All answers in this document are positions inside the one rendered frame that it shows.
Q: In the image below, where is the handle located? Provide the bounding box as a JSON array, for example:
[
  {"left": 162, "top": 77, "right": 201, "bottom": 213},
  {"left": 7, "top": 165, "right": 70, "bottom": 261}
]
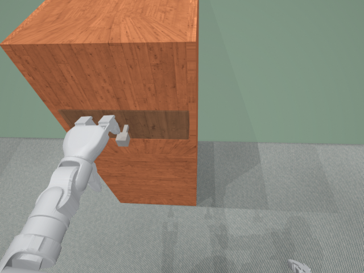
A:
[{"left": 115, "top": 125, "right": 130, "bottom": 147}]

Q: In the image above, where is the left robot hand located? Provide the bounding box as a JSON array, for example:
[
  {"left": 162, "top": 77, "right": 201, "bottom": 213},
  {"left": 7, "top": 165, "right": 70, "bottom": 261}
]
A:
[{"left": 63, "top": 115, "right": 121, "bottom": 192}]

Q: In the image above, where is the drawer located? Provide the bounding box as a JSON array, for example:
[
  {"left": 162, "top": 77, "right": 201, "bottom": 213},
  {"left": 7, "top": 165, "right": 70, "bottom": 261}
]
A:
[{"left": 58, "top": 109, "right": 189, "bottom": 139}]

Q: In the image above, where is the cabinet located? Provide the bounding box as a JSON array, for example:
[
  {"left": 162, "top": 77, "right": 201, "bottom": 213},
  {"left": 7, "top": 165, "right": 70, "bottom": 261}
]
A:
[{"left": 0, "top": 0, "right": 199, "bottom": 206}]

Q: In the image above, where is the right robot hand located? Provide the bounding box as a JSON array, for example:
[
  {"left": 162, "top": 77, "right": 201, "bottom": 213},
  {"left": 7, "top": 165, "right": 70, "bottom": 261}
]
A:
[{"left": 287, "top": 259, "right": 311, "bottom": 273}]

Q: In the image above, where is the robot left forearm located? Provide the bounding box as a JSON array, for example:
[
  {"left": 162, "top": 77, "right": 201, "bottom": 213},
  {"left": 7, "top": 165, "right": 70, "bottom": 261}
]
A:
[{"left": 0, "top": 156, "right": 93, "bottom": 273}]

